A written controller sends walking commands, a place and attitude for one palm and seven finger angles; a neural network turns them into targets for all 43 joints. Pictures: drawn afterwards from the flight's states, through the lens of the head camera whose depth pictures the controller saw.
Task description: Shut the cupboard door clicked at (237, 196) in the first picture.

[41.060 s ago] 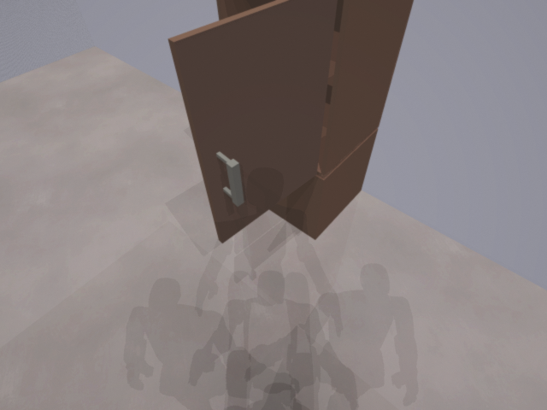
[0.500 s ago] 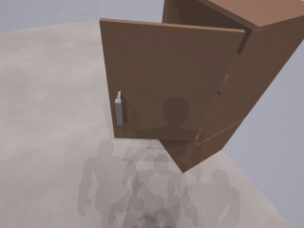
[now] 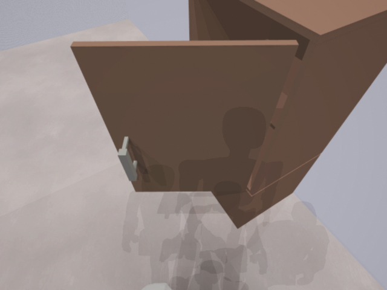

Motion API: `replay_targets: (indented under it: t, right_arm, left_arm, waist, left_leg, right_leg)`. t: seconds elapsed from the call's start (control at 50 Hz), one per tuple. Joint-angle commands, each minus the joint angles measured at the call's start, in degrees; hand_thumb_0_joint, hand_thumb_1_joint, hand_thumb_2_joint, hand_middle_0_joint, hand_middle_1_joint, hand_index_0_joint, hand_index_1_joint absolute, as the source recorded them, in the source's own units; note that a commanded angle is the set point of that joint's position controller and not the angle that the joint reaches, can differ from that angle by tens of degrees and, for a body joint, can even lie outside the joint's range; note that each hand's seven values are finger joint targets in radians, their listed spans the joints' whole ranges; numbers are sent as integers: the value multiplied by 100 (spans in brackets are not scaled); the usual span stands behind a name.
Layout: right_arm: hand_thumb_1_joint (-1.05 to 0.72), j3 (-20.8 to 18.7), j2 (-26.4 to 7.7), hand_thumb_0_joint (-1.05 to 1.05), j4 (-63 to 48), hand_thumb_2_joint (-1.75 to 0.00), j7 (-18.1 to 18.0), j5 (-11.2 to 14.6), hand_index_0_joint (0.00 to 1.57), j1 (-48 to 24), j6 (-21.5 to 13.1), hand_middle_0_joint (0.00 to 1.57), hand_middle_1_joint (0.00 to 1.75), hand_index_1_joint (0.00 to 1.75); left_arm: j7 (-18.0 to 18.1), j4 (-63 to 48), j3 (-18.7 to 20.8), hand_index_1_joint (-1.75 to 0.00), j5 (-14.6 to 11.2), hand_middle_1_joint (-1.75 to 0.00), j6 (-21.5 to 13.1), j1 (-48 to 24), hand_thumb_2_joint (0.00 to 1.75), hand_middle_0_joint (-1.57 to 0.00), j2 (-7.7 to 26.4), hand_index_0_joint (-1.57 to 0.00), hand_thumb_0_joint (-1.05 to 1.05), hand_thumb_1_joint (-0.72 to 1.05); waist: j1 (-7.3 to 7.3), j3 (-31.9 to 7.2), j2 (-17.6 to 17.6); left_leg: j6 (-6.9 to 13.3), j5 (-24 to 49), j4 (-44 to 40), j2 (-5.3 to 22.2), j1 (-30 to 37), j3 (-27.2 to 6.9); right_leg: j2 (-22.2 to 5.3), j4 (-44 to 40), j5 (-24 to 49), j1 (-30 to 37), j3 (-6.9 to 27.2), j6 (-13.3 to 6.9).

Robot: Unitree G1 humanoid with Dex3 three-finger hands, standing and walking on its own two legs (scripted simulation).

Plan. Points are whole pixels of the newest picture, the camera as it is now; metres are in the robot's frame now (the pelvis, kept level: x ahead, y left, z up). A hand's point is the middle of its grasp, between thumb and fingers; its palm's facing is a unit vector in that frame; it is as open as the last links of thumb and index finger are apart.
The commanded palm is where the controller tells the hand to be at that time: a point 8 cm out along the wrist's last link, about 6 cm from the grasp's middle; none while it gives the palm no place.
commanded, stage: come to a stop and stand still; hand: left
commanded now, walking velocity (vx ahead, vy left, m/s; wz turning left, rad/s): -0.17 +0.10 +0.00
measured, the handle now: (129, 159) +0.45 +0.22 -0.08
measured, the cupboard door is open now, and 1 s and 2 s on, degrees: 59 59 59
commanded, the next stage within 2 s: look again from close up in 1.06 s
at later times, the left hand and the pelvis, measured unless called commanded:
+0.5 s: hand out of the picture -0.01 +0.25 -0.18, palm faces +0.04 -0.97 -0.22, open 7.4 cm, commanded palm none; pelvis -0.03 +0.05 +0.00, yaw -1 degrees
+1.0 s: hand out of the picture -0.08 +0.18 -0.18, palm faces +0.02 -0.99 -0.12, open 7.4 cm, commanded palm none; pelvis -0.07 +0.03 +0.00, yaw +0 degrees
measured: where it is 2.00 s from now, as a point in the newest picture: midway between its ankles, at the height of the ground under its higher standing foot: outside the picture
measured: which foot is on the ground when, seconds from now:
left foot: up 0.00-0.16, down 0.18-1.00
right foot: down 0.00-0.20, up 0.22-0.52, down 0.54-1.00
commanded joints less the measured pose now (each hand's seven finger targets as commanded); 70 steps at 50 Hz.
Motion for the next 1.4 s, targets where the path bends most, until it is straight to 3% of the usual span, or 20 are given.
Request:
replay_targets:
  t: [0.0, 0.12, 0.14, 0.16, 0.2, 0.22, 0.28, 0.42, 0.48, 0.52, 0.56, 0.62, 0.74, 0.86, 1.12, 1.14, 1.16, 1.2, 1.24, 1.38]
  right_arm:
    - [-90, -117, -400, 0, -297, -90, -14, 5, 20, 327, 34, 20, 30, 30]
    - [-90, -131, -394, 0, -315, -90, 30, -3, 20, 521, -52, 20, 30, 30]
    - [-90, -143, -612, 0, -339, -90, 22, -31, 20, 599, -117, 20, 30, 30]
    - [-90, -180, -998, 0, -459, -90, -6, -81, 20, 513, -166, 20, 30, 30]
    - [-90, -137, -1071, 0, -598, -90, -84, -135, 20, 40, -137, 20, 30, 30]
    - [-90, -94, -973, 0, -652, -90, -130, -125, 20, -70, -177, 20, 30, 30]
    - [-90, -21, -836, 0, -648, -90, -173, -106, 20, -248, -184, 20, 30, 30]
    - [-90, -74, -847, 0, -253, -90, -133, -41, 20, 243, -235, 20, 30, 30]
    - [-90, -74, -739, 0, -164, -90, -99, 32, 20, 179, -232, 20, 30, 30]
    - [-90, -30, -504, 0, -115, -90, -47, 56, 20, 213, -212, 20, 30, 30]
    - [-90, -27, -523, 0, -34, -90, 6, 12, 20, 338, -216, 20, 30, 30]
    - [-90, -10, -530, 0, 149, -90, -13, 13, 20, 474, -262, 20, 30, 30]
    - [-90, 56, -454, 0, 450, -90, -16, -8, 20, 687, -192, 20, 30, 30]
    - [-90, 49, -357, 0, 534, -90, -57, -41, 20, 947, -173, 20, 30, 30]
    - [-90, 31, -233, 0, 574, -90, -117, -11, 20, 1096, -234, 20, 30, 30]
    - [-90, 85, -402, 0, 137, -90, -1, -31, 20, 374, -354, 20, 30, 30]
    - [-90, 90, -137, 0, -9, -90, 70, -22, 20, 718, -307, 20, 30, 30]
    - [-90, 55, -162, 0, 82, -90, 82, -67, 20, 1083, -253, 20, 30, 30]
    - [-90, 79, -172, 0, -8, -90, 72, -69, 20, 1193, -343, 20, 30, 30]
    - [-90, 43, -516, 0, -177, -90, 34, -38, 20, 654, -370, 20, 30, 30]
  left_arm:
    - [105, -239, 282, -30, 31, -30, -9, 448, 90, -20, 1121, -20, 0, 90]
    - [87, -355, 310, -30, 22, -30, 90, 161, 90, -20, 1129, -20, 0, 90]
    - [79, -405, 260, -30, -17, -30, 126, 278, 90, -20, 954, -20, 0, 90]
    - [69, -465, 197, -30, -49, -30, 174, 428, 90, -20, 653, -20, 0, 90]
    - [70, -472, 179, -30, -50, -30, 258, 364, 90, -20, 650, -20, 0, 90]
    - [61, -459, 192, -30, -2, -30, 324, 395, 90, -20, 672, -20, 0, 90]
    - [2, -296, 226, -30, -1, -30, 328, 537, 90, -20, 764, -20, 0, 90]
    - [-27, -209, 43, -30, -24, -30, 229, 519, 90, -20, 596, -20, 0, 90]
    - [19, 55, 31, -30, -16, -30, 176, 1013, 90, -20, 601, -20, 0, 90]
    - [30, 71, 21, -30, -3, -30, 116, 812, 90, -20, 802, -20, 0, 90]
    - [4, 70, 14, -30, -11, -30, 135, 759, 90, -20, 908, -20, 0, 90]
    - [18, 186, -73, -30, -41, -30, 12, 714, 90, -20, 704, -20, 0, 90]
    - [34, 301, -108, -30, -43, -30, 76, 884, 90, -20, 597, -20, 0, 90]
    - [25, 386, -80, -30, -46, -30, 99, 1125, 90, -20, 489, -20, 0, 90]
    - [49, 548, -91, -30, -40, -30, 56, 1466, 90, -20, 205, -20, 0, 90]
    - [215, 534, -218, -30, 96, -30, -186, 1706, 90, -20, 371, -20, 0, 90]
    - [179, 243, -151, -30, 20, -30, -212, 1354, 90, -20, 707, -20, 0, 90]
    - [139, 115, -140, -30, -9, -30, -204, 1132, 90, -20, 660, -20, 0, 90]
    - [131, 80, -143, -30, 0, -30, -236, 1252, 90, -20, 506, -20, 0, 90]
    - [110, 84, -154, -30, 12, -30, -148, 1585, 90, -20, 432, -20, 0, 90]
  waist:
    - [110, -653, -858]
    - [-136, -640, -952]
    - [-118, -795, -326]
    - [-26, -810, 960]
    - [18, -471, 767]
    - [68, -367, 1272]
    - [162, -452, 826]
    - [-44, -784, 534]
    - [111, -823, 137]
    - [-38, -284, -239]
    - [-128, -355, 185]
    - [-137, -343, -1006]
    - [-110, 473, -359]
    - [-71, 422, 130]
    - [-40, 186, -98]
    - [178, 406, 280]
    - [-227, 105, 16]
    - [-380, 9, 65]
    - [-310, -345, 159]
    - [24, 222, -238]
  left_leg:
    - [-39, -70, 176, 20, -153, -282]
    - [52, 1647, -2087, 58, 1198, -197]
    - [227, 2616, -2446, 514, 1656, -574]
    - [698, 3954, -2781, 1504, 1491, -1658]
    - [1386, 3469, -3152, 1840, 599, -1536]
    - [1341, 3309, -3280, 1654, 491, -1619]
    - [1205, 3169, -3076, 1348, 943, -1172]
    - [1181, 2989, -3022, 1307, 1646, -1257]
    - [731, 1851, -2888, 882, 1160, -1022]
    - [364, 1056, -2893, 432, 827, -731]
    - [266, 1129, -2981, 288, 1376, -679]
    - [333, 1648, -2800, 406, 1545, -556]
    - [303, 840, -3096, 366, 1194, -592]
    - [295, 269, -3257, 352, 859, -697]
    - [367, 498, -3238, 457, 953, -839]
    - [168, 1298, -1963, 308, 573, -407]
    - [206, 645, -1800, 172, 707, -400]
    - [307, 570, -1671, 172, 706, -453]
    - [396, 952, -1955, 291, 830, -671]
    - [601, 68, -2847, 489, 132, -1121]
  right_leg:
    - [-1982, -450, 4326, 809, 1373, -1024]
    - [-1469, 97, 2319, 44, 1037, -454]
    - [-1046, 462, 1289, -281, 748, -137]
    - [-383, 970, -537, -504, 276, 247]
    - [-93, 2413, -2098, -337, 681, 251]
    - [-89, 2781, -2054, -506, 815, 250]
    - [-27, 3185, -1536, -830, 1009, 293]
    - [-55, 961, -1276, -166, 639, 343]
    - [-132, -516, -66, 714, 814, 253]
    - [-659, -864, -399, 377, 1412, -28]
    - [-656, -720, -651, -117, 1336, -50]
    - [-584, -921, -361, -42, 1276, 49]
    - [-507, -1139, -1308, -511, 1320, 74]
    - [-388, -1023, -1464, -358, 1266, 56]
    - [-310, -826, -957, -251, 1148, 53]
    - [-545, -910, -109, -321, 1204, -31]
    - [-755, -1094, -1763, -763, 1468, -121]
    - [-588, -803, -2190, -976, 1360, -216]
    - [-407, -309, -1346, -645, 1109, -171]
    - [-159, 38, -1139, -368, 935, -58]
